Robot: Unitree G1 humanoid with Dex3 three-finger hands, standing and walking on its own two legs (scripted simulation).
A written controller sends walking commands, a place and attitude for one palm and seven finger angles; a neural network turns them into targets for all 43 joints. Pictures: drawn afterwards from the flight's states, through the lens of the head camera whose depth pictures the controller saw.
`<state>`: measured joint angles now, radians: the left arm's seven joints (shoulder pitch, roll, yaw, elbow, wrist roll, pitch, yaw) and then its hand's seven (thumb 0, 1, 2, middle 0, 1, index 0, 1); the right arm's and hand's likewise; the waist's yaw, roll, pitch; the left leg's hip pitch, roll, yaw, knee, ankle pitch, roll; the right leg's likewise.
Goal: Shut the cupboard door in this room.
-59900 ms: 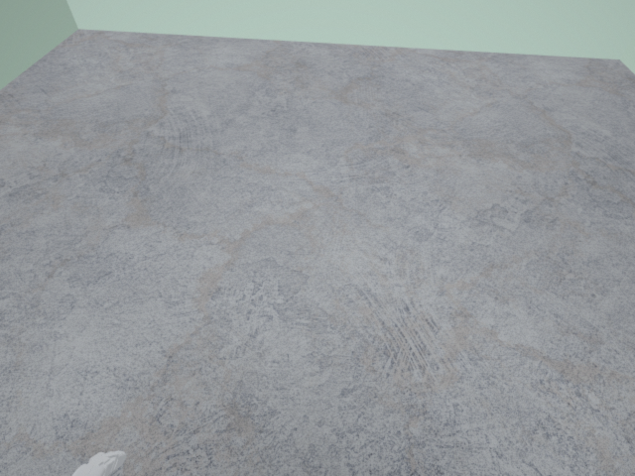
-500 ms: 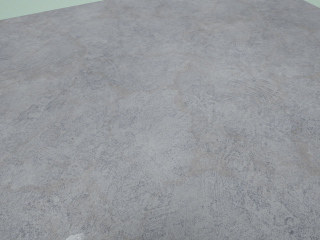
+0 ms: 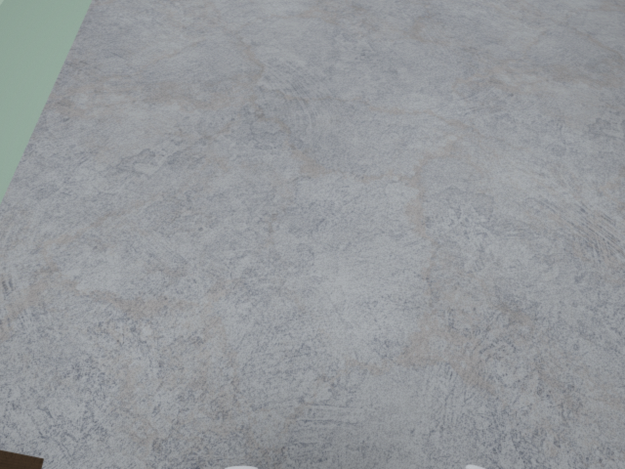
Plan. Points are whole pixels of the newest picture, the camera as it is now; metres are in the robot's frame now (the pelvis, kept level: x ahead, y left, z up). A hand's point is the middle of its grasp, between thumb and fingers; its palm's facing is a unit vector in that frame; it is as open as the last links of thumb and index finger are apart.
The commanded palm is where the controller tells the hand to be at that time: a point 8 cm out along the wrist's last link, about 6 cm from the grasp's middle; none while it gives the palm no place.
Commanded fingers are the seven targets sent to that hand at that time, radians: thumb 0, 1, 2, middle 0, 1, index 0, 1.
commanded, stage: turn or walk to find it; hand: left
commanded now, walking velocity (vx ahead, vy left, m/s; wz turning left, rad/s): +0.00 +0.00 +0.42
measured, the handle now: out of the picture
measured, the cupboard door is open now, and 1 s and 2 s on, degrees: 50 50 50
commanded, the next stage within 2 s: stand and wait in 1.32 s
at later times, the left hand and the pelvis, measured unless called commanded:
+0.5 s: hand out of the picture +0.07 +0.16 -0.14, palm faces +0.23 -0.94 -0.27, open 7.4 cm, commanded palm none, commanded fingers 0.00 0.90 0.90 -0.20 -0.30 -0.20 -0.30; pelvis +0.01 -0.04 +0.01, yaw +13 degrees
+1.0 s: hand out of the picture -0.03 +0.21 -0.16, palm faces +0.47 -0.85 -0.25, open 7.4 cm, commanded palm none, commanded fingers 0.00 0.90 0.90 -0.20 -0.30 -0.20 -0.30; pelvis +0.02 -0.01 +0.01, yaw +25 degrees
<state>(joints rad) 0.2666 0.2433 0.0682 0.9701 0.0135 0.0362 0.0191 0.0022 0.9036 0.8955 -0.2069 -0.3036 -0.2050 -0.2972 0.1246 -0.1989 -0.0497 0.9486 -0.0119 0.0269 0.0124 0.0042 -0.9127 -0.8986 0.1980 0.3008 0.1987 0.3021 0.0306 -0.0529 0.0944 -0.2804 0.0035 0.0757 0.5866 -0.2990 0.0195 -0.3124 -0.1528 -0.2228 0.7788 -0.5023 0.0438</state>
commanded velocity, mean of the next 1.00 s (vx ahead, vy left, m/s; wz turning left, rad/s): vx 0.00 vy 0.00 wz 0.42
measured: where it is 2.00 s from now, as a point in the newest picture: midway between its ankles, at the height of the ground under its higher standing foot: outside the picture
